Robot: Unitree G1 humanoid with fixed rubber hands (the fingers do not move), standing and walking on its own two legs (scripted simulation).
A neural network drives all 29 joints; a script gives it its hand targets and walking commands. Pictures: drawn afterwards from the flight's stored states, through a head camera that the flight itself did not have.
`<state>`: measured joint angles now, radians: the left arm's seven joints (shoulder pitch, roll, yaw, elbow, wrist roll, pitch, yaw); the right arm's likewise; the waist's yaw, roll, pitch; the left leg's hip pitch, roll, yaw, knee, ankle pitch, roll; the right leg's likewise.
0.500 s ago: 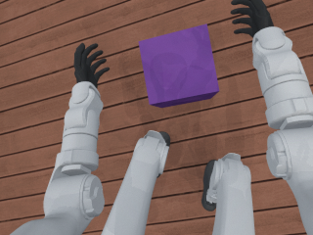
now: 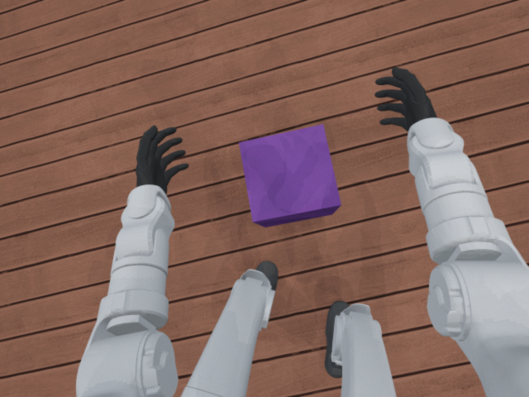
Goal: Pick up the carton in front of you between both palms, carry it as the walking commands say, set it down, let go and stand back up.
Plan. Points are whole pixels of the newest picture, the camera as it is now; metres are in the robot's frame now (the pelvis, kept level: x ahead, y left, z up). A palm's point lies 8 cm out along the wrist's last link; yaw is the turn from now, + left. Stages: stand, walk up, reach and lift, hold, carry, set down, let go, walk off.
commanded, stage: let go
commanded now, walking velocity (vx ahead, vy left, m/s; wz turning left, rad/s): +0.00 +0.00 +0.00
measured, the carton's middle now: (290, 182) +0.47 +0.11 -0.52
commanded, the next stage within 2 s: stand in 1.28 s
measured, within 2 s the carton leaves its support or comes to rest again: neither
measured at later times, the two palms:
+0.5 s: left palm (75, 262) +0.25 +0.26 +0.05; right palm (509, 257) +0.35 -0.16 +0.02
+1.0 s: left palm (88, 261) +0.26 +0.23 +0.07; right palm out of the picture +0.26 -0.24 +0.07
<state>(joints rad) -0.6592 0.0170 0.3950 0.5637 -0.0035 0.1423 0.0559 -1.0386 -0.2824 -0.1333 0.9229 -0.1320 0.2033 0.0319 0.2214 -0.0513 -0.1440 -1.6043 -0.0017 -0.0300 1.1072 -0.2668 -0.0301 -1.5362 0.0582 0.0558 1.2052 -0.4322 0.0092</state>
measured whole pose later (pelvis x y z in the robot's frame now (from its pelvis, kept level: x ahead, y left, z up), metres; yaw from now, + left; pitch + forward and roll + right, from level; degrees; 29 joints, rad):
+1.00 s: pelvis +0.10 -0.01 +0.14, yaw +2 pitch +1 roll +1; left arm 0.23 0.22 0.03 0.41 0.01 0.12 -0.04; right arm 0.25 -0.22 -0.03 0.48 0.02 0.04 0.03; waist 0.00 -0.03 0.01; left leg -0.22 -0.01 -0.05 0.42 -0.22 -0.03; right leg -0.11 0.02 0.05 0.43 -0.33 -0.02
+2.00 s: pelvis +0.08 +0.04 +0.13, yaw +4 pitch -3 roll -1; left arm 0.27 0.31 0.07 0.78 0.01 0.00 0.04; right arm 0.19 -0.26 -0.06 0.84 -0.02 0.00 -0.03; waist -0.01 -0.05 0.05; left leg -0.23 -0.05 -0.07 0.54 -0.25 0.04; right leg -0.06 -0.02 0.03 0.44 -0.33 0.04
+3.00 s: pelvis +0.07 +0.01 +0.13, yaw +6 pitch -4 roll -1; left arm 0.25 0.34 0.06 0.90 0.01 -0.01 0.03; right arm 0.18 -0.32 -0.04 0.97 -0.01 0.00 -0.04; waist -0.01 -0.02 0.06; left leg -0.23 -0.04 -0.12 0.48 -0.19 0.00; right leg -0.06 0.00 -0.02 0.42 -0.30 0.01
